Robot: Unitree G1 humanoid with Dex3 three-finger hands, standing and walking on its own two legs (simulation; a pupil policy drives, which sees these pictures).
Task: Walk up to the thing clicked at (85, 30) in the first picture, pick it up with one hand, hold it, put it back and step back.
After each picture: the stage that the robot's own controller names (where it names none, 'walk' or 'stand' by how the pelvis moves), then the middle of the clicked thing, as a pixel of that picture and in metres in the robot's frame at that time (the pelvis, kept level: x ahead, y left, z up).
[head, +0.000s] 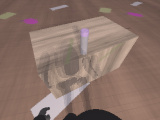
stand; (84, 42) +0.66 +0.09 +0.04
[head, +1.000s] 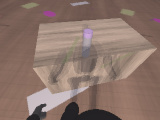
rise first; (86, 44) +0.59 +0.10 +0.06
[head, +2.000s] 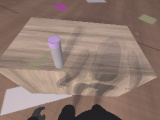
rise first; (57, 54) +0.41 +0.26 +0.07
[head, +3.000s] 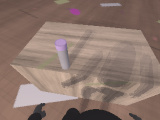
stand; (63, 56) +0.42 +0.22 +0.06
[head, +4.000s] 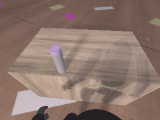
stand; (59, 60) +0.41 +0.25 +0.04
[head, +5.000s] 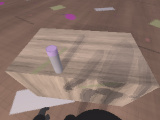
stand; (55, 61) +0.41 +0.28 +0.04
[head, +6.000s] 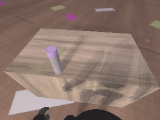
stand; (55, 61) +0.41 +0.28 +0.04
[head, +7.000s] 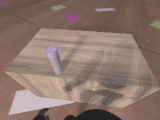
stand; (55, 61) +0.40 +0.28 +0.04
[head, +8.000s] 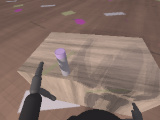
rise first; (63, 63) +0.40 +0.25 +0.04
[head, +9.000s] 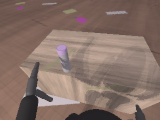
go down; (64, 60) +0.43 +0.25 +0.04
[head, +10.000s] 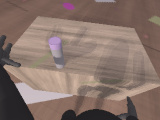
go down; (58, 55) +0.44 +0.23 +0.06
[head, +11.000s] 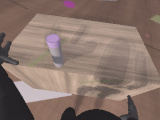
go down; (56, 53) +0.43 +0.23 +0.07
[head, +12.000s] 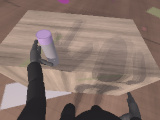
close in; (50, 50) +0.43 +0.25 +0.10
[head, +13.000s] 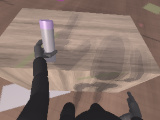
lift; (48, 42) +0.48 +0.25 +0.11
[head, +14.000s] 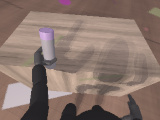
lift; (48, 50) +0.42 +0.26 +0.11
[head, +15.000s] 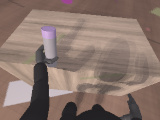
lift; (50, 49) +0.43 +0.26 +0.11
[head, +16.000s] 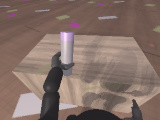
lift; (67, 54) +0.35 +0.16 +0.21
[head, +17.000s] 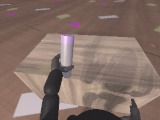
hold; (66, 57) +0.35 +0.16 +0.19
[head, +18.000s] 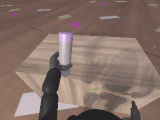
crouch; (65, 55) +0.34 +0.17 +0.20
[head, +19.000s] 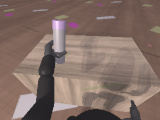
crouch; (59, 43) +0.41 +0.21 +0.24
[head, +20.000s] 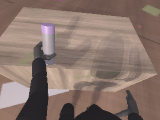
lower; (49, 46) +0.47 +0.25 +0.09
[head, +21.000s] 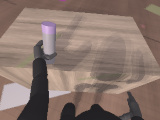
lower; (49, 45) +0.46 +0.25 +0.11
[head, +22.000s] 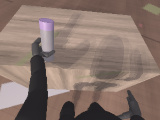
lower; (47, 42) +0.48 +0.26 +0.11
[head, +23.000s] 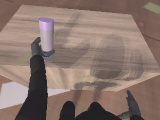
lower; (47, 42) +0.48 +0.26 +0.11
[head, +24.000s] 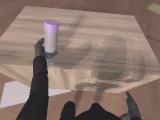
loosen; (50, 43) +0.47 +0.24 +0.11
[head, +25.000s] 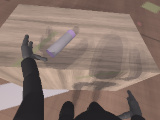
withdraw; (62, 42) +0.57 +0.19 +0.02
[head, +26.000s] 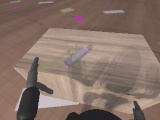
sink last; (76, 56) +0.55 +0.17 -0.02
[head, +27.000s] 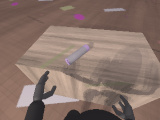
stand; (77, 54) +0.57 +0.17 -0.02
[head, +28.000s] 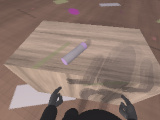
stand; (75, 52) +0.54 +0.16 +0.00
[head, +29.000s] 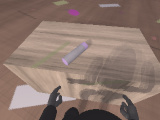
stand; (75, 52) +0.54 +0.15 +0.01
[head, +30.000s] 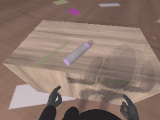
stand; (77, 53) +0.53 +0.14 +0.01
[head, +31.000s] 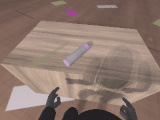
stand; (77, 54) +0.53 +0.13 +0.01
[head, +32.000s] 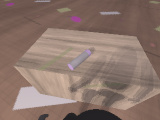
stand; (80, 59) +0.54 +0.12 -0.05
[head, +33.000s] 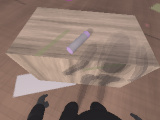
walk; (78, 41) +0.63 +0.12 -0.03
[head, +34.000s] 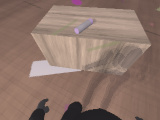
walk; (84, 25) +0.93 +0.14 -0.03
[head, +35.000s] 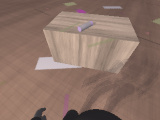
stand; (85, 26) +1.15 +0.14 -0.04
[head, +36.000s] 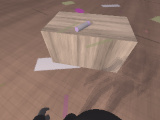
stand; (82, 26) +1.15 +0.16 -0.05
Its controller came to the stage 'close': yes
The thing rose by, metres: 0.21
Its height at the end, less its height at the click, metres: -0.09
